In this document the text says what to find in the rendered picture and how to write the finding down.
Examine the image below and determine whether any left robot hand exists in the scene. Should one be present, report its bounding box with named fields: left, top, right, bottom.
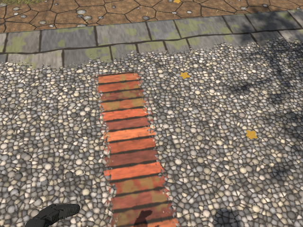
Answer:
left=24, top=203, right=80, bottom=227

